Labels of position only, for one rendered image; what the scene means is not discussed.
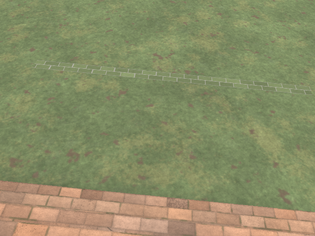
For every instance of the stairs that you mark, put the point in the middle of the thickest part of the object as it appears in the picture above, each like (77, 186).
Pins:
(28, 209)

